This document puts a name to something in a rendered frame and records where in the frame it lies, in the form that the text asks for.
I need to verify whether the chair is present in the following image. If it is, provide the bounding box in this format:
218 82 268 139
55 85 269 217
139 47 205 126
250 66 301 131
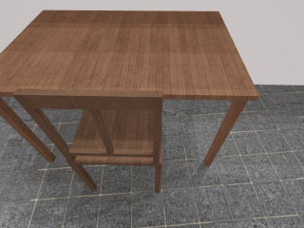
12 88 163 193

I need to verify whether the table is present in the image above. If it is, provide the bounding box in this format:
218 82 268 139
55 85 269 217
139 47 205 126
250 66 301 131
0 9 259 166

